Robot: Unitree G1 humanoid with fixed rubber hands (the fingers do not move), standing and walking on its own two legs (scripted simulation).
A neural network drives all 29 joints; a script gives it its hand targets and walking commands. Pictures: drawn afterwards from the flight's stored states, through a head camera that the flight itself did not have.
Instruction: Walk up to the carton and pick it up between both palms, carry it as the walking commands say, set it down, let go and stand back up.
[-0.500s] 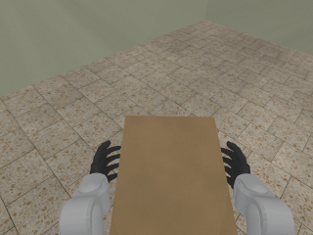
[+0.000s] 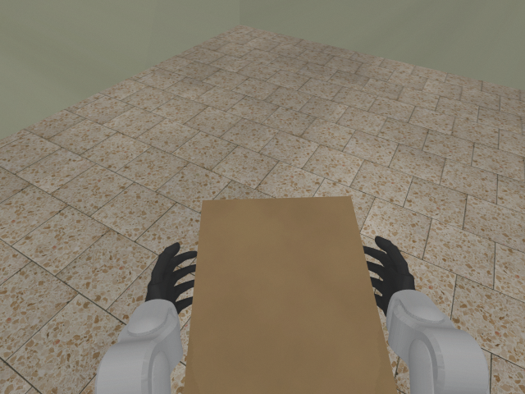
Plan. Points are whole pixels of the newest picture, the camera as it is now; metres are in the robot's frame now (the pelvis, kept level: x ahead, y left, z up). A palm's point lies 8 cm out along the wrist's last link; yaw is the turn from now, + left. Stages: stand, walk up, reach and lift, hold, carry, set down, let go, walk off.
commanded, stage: carry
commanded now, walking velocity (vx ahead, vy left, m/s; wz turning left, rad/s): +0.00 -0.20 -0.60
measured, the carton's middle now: (279, 315) +0.25 +0.01 +0.02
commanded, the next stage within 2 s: none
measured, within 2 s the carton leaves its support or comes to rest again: neither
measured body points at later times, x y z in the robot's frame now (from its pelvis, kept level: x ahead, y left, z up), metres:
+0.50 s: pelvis -0.07 -0.16 +0.00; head -0.05 -0.18 +0.45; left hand +0.22 -0.11 +0.07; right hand +0.12 -0.39 +0.06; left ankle -0.04 -0.01 -0.65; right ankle -0.04 -0.28 -0.72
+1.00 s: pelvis -0.16 -0.27 +0.01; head -0.15 -0.24 +0.46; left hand +0.13 -0.30 +0.11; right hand -0.05 -0.54 +0.11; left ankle -0.06 -0.14 -0.72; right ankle -0.23 -0.43 -0.68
